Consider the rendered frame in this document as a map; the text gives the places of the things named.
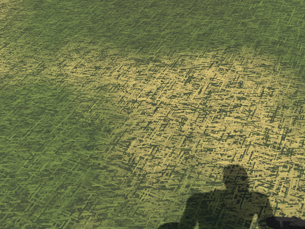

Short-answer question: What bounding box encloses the right robot hand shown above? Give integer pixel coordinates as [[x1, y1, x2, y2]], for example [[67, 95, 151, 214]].
[[266, 216, 305, 229]]

